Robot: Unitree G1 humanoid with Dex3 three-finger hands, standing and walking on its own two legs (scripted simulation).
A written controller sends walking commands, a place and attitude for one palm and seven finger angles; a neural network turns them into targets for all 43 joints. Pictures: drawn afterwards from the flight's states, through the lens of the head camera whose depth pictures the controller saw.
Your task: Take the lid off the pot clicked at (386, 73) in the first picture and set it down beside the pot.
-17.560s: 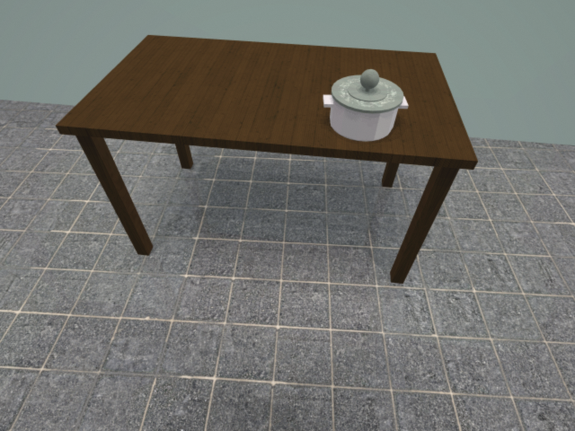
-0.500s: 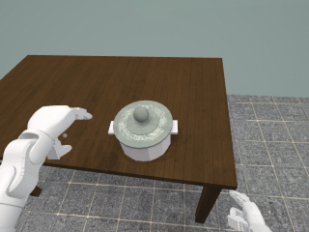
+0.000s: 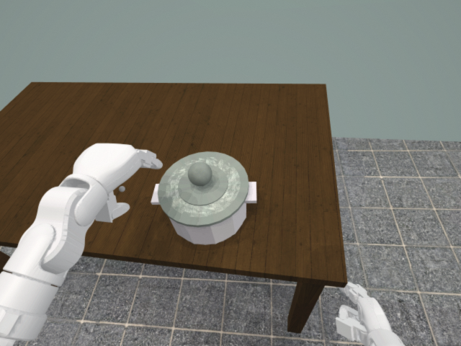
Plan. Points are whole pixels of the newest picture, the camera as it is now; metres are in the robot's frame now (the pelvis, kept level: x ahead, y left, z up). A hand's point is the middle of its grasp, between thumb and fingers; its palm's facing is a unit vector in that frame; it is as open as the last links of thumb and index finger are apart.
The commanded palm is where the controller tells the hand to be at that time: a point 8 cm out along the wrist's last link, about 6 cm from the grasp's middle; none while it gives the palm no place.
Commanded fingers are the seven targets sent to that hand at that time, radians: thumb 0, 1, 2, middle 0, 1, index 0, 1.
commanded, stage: move the open hand above the knob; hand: left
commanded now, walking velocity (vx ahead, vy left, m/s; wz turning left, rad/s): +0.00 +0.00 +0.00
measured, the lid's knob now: (200, 174) +0.43 +0.11 +0.03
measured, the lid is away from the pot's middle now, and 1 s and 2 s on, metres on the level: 0.00 0.00 0.00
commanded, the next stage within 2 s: none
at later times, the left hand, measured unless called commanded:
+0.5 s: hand (164, 187) +0.35 +0.15 +0.10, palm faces -0.28 -0.02 -0.96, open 10.4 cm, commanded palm +0.35 +0.16 +0.18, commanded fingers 0.00 -0.31 1.36 -0.80 -0.08 -0.80 -0.08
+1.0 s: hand (173, 153) +0.41 +0.14 +0.12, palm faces -0.19 -0.07 -0.98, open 10.4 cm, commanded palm +0.39 +0.13 +0.18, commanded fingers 0.00 -0.31 1.36 -0.80 -0.08 -0.80 -0.08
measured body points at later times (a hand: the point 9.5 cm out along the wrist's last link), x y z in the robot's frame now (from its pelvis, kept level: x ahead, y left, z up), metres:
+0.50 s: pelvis +0.00 -0.01 +0.00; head +0.02 -0.06 +0.44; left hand +0.36 +0.15 +0.15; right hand +0.20 -0.23 -0.11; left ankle -0.01 +0.10 -0.74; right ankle -0.02 -0.13 -0.74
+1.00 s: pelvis +0.01 -0.01 +0.00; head +0.03 -0.05 +0.44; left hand +0.42 +0.14 +0.17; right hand +0.19 -0.23 -0.12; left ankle -0.01 +0.10 -0.74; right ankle -0.02 -0.13 -0.74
